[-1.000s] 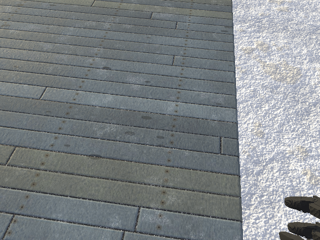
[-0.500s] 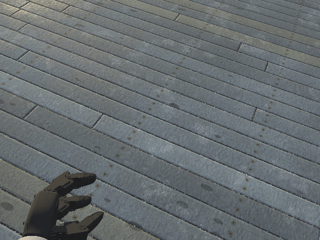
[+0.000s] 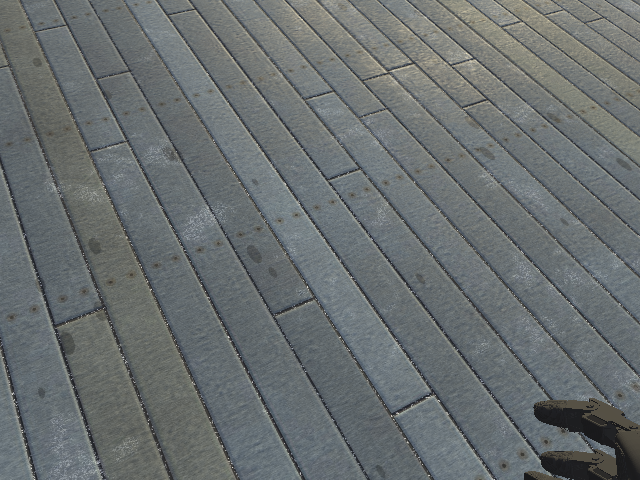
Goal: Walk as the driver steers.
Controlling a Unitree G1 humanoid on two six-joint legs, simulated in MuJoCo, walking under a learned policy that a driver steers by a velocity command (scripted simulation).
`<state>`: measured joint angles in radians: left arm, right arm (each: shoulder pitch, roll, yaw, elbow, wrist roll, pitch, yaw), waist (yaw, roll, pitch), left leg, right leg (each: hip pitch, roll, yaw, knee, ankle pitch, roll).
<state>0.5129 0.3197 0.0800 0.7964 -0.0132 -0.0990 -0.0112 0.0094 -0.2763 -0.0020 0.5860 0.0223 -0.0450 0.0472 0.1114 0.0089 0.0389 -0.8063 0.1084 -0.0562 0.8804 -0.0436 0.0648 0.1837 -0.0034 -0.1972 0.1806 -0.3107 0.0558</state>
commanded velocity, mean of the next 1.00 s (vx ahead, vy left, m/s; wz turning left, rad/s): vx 0.79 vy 0.00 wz -0.67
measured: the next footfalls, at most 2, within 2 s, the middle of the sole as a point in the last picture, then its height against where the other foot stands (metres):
left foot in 0.10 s outside the picture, level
right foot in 0.58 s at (383, 373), level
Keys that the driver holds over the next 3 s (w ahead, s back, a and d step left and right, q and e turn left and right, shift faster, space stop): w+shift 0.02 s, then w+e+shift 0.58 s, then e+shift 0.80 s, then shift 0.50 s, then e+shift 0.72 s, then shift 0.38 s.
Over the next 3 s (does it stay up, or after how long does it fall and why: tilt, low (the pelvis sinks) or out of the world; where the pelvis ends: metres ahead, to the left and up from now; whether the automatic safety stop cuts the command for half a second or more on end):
stays up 0.85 -0.13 0.02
